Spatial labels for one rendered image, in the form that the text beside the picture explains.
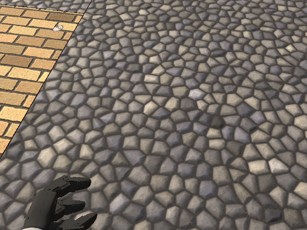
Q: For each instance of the left robot hand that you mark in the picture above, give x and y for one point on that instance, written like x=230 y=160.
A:
x=47 y=208

